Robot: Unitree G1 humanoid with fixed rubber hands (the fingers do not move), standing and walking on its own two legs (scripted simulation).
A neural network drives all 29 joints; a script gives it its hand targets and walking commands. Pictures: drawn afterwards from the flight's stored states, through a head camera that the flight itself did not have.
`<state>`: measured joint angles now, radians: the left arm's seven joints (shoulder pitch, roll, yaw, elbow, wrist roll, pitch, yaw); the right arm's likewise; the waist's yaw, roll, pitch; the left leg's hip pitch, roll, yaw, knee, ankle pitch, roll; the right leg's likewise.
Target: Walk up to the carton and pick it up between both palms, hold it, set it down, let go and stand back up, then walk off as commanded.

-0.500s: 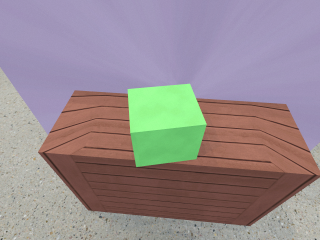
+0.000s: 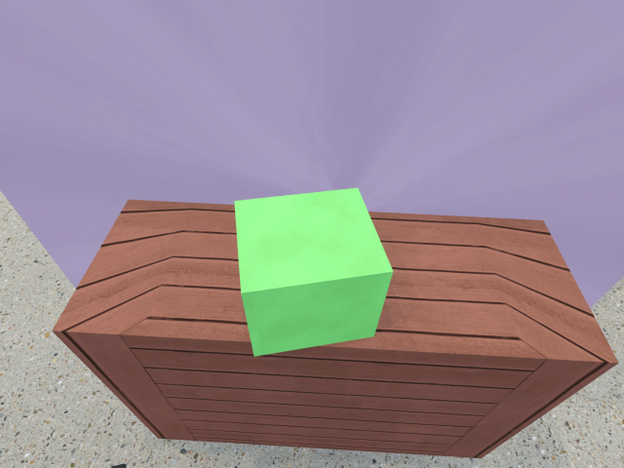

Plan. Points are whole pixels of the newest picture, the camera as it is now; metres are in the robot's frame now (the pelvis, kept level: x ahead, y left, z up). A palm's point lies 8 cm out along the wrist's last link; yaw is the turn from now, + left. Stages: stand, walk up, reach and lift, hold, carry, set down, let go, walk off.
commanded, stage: walk up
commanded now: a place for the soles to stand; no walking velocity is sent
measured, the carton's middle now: (306, 271) +0.44 +0.03 -0.03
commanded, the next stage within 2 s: reach and lift in 0.76 s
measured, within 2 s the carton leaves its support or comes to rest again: neither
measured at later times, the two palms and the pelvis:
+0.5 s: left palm out of the picture +0.09 +0.30 -0.11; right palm out of the picture +0.09 -0.30 -0.11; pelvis +0.01 +0.00 +0.00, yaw +0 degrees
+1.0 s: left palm out of the picture +0.15 +0.27 -0.11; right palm out of the picture +0.12 -0.28 -0.12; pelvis -0.03 +0.00 -0.02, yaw -2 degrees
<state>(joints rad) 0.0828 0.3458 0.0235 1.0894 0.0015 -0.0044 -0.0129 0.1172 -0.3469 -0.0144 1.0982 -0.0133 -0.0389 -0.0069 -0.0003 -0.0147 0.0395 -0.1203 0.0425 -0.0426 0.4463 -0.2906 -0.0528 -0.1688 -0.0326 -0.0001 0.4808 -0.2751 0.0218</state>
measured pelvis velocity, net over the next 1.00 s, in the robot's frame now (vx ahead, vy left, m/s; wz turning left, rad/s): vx -0.03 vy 0.00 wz -0.03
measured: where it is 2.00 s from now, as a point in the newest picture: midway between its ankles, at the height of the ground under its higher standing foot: outside the picture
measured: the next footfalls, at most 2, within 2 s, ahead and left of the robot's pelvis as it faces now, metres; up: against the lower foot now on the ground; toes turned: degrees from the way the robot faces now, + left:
none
